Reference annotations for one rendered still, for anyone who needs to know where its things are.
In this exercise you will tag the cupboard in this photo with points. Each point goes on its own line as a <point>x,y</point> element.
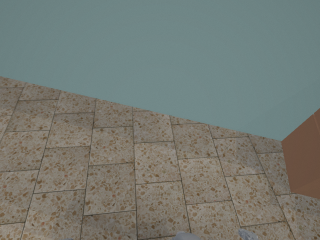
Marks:
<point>301,150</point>

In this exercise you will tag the robot right hand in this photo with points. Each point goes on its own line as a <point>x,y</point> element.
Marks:
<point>247,235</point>

